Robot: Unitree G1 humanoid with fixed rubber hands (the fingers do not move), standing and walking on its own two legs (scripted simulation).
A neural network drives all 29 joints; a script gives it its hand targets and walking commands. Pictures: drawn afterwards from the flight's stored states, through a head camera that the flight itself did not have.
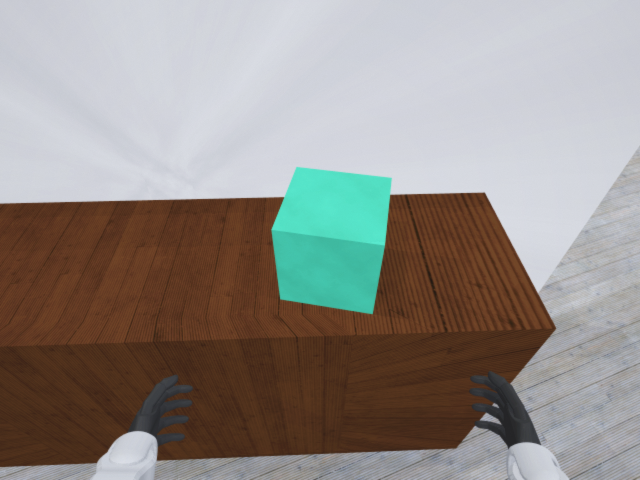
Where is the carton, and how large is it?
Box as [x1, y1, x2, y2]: [271, 167, 391, 313]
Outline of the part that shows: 296,167 271,230 280,298 372,313 384,247 391,178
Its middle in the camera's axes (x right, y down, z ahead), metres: +0.02 +0.00 +0.68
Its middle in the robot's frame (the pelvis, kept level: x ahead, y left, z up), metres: +0.50 -0.02 -0.01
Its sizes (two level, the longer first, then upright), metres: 0.167 0.161 0.176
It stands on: a pedestal, 0.67 m high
